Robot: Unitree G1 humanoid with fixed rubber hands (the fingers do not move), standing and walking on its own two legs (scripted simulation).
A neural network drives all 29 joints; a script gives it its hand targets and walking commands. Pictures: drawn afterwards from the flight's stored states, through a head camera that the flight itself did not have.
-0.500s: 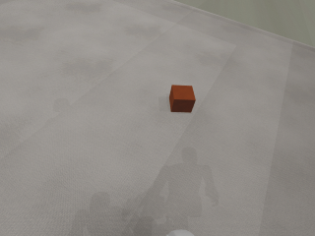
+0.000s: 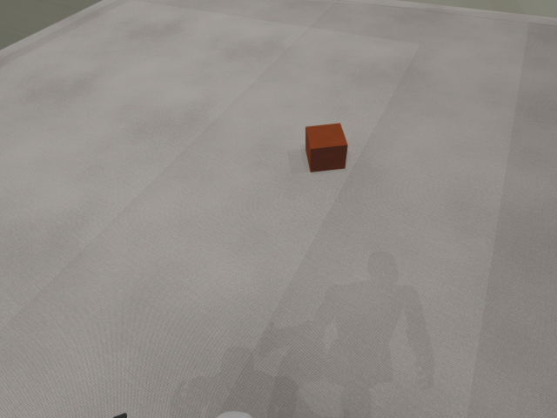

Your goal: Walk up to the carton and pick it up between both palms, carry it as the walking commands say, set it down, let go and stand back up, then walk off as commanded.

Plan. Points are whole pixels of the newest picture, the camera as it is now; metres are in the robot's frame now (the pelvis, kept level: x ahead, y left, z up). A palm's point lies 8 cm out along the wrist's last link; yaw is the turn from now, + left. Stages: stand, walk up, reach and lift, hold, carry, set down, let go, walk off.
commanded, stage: walk off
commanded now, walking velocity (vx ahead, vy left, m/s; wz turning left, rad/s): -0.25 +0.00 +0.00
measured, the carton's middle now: (325, 147) +1.45 -0.24 -0.70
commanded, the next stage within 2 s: stand in 0.84 s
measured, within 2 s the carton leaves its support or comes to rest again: neither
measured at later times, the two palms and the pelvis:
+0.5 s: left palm out of the picture -0.13 +0.32 -0.15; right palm out of the picture -0.05 -0.22 -0.10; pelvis -0.16 +0.04 +0.00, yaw +0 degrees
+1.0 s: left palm out of the picture -0.20 +0.26 -0.10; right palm out of the picture -0.29 -0.28 -0.15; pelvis -0.30 +0.00 +0.00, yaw +0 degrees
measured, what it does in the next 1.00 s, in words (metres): walks backwards: left foot, then right foot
